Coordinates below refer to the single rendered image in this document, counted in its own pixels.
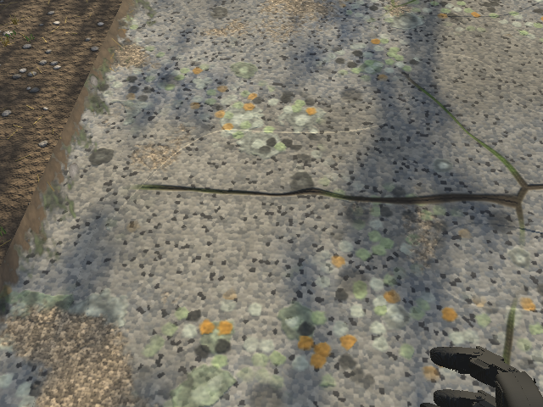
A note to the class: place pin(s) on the right robot hand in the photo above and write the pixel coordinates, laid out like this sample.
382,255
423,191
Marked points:
512,387

